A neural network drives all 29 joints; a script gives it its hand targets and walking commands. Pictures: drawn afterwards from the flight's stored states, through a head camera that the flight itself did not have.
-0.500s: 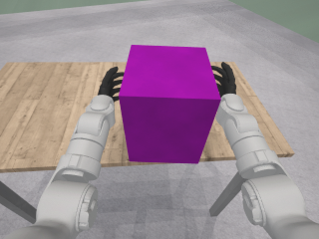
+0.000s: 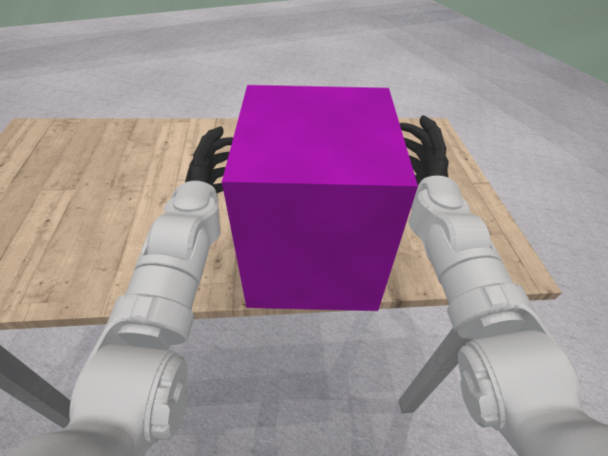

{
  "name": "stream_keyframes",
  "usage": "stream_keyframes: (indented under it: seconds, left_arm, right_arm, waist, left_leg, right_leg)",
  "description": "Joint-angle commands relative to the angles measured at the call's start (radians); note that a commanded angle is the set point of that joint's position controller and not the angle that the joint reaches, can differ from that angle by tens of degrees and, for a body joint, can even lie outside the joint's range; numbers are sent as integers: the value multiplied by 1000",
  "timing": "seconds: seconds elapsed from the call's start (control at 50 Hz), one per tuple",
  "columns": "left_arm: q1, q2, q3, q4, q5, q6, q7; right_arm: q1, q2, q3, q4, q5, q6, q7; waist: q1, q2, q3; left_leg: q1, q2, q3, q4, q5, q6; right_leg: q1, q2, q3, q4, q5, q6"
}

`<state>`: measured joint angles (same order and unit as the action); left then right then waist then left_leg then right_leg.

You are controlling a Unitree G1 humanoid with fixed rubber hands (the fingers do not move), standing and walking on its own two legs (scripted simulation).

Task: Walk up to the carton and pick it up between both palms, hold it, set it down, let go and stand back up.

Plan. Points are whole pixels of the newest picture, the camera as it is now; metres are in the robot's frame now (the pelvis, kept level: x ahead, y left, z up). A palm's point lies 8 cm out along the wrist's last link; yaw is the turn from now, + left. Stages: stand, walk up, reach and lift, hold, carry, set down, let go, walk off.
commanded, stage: reach and lift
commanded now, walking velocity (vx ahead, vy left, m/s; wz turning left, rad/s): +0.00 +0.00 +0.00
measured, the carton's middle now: (315, 201) +0.45 -0.02 +0.10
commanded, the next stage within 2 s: none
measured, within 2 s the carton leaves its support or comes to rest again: leaves its support in 0.44 s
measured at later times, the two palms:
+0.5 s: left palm (191, 182) +0.42 +0.14 +0.16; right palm (418, 174) +0.43 -0.15 +0.18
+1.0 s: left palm (164, 171) +0.40 +0.16 +0.19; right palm (408, 148) +0.43 -0.13 +0.22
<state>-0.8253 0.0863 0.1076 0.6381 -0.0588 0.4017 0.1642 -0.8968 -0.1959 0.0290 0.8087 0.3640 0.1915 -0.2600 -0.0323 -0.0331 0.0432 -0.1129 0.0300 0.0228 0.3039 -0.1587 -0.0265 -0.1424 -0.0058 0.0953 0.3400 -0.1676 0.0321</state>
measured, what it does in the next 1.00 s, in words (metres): stands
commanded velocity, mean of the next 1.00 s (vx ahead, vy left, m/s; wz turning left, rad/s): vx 0.00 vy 0.00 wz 0.00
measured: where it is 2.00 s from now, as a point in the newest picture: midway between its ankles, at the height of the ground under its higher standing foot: outside the picture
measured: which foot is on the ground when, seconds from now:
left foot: down 0.00-1.00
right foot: down 0.00-1.00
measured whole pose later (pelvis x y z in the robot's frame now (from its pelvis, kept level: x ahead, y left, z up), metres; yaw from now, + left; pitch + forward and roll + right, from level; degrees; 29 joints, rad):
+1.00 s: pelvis +0.00 +0.01 +0.00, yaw +0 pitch -2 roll +0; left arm -0.82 0.11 0.11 0.39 -0.06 0.68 0.22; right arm -1.00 -0.21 0.03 0.77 0.41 0.37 -0.27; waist 0.00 -0.03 0.01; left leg -0.15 0.03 0.02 0.37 -0.19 -0.03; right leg -0.15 0.00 0.10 0.34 -0.16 0.04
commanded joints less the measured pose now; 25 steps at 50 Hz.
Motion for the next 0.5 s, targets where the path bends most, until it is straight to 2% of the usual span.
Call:
stream_keyframes:
  seconds: [0.0, 0.06, 0.08, 0.18, 0.22, 0.24, 0.26, 0.28, 0.3, 0.36, 0.4, 0.42, 0.44, 0.48]
  left_arm:
    - [-481, -78, 17, -169, 47, -4, -1]
    - [-483, -76, 21, -161, 48, -9, 1]
    - [-477, -87, -3, -186, 37, -4, 5]
    - [-463, -82, 6, -187, 32, 17, 7]
    - [-504, -97, -24, -217, 35, 18, 13]
    - [-523, -99, -30, -217, 29, 17, 17]
    - [-521, -94, -25, -241, 24, 17, 20]
    - [-494, -111, -35, -261, 27, 30, 20]
    - [-487, -114, -33, -248, 31, 32, 14]
    - [-499, -115, -40, -287, 27, 44, 13]
    - [-510, -127, -63, -337, 28, 60, 21]
    - [-524, -143, -71, -372, 28, 72, 23]
    - [-486, -153, -82, -375, 21, 88, 25]
    - [-517, -161, -95, -393, 21, 104, 15]
  right_arm:
    - [-472, 160, 70, -117, -25, 28, 0]
    - [-468, 171, 78, -96, -22, 38, 6]
    - [-465, 151, 65, -121, -21, 35, 1]
    - [-473, 159, 74, -125, -15, 43, -6]
    - [-513, 158, 77, -151, -11, 35, -2]
    - [-527, 157, 74, -144, -12, 32, -2]
    - [-530, 158, 87, -155, -7, 34, -5]
    - [-506, 169, 98, -165, 10, 42, -5]
    - [-509, 166, 107, -164, 6, 36, -7]
    - [-551, 163, 114, -207, 22, 32, -9]
    - [-565, 167, 124, -225, 31, 34, -4]
    - [-599, 171, 135, -271, 41, 33, -3]
    - [-580, 164, 136, -264, 50, 45, -2]
    - [-616, 181, 147, -269, 58, 44, 3]
  waist:
    - [53, 21, -433]
    - [55, 8, -424]
    - [38, 27, -450]
    - [46, 12, -435]
    - [50, 29, -495]
    - [42, 32, -495]
    - [53, 26, -519]
    - [44, 39, -508]
    - [50, 22, -513]
    - [50, 30, -564]
    - [53, 59, -584]
    - [55, 49, -623]
    - [51, 54, -614]
    - [53, 69, -601]
  left_leg:
    - [116, -29, 21, 34, 132, 23]
    - [108, -24, 13, 28, 138, 27]
    - [123, -24, 14, 33, 157, 18]
    - [114, -29, 13, 44, 144, 19]
    - [117, -24, 10, 48, 149, 9]
    - [120, -25, 7, 50, 157, 10]
    - [128, -28, 11, 62, 184, 8]
    - [130, -34, 11, 65, 201, 7]
    - [131, -31, 5, 69, 207, 2]
    - [151, -37, 5, 89, 247, -4]
    - [161, -35, 2, 98, 275, -11]
    - [167, -36, -3, 107, 296, -14]
    - [175, -38, -3, 113, 317, -20]
    - [188, -40, -4, 113, 318, -24]
  right_leg:
    - [9, 65, -97, -72, 209, 30]
    - [-2, 69, -101, -72, 204, 29]
    - [3, 72, -102, -72, 219, 23]
    - [4, 69, -103, -68, 213, 27]
    - [2, 79, -105, -59, 211, 24]
    - [-2, 84, -110, -59, 227, 22]
    - [16, 81, -108, -55, 259, 24]
    - [31, 78, -105, -50, 301, 23]
    - [33, 85, -109, -51, 313, 26]
    - [43, 87, -111, -47, 347, 29]
    - [53, 90, -113, -38, 375, 23]
    - [71, 92, -116, -30, 397, 24]
    - [63, 99, -120, -34, 407, 21]
    - [68, 93, -121, -32, 415, 25]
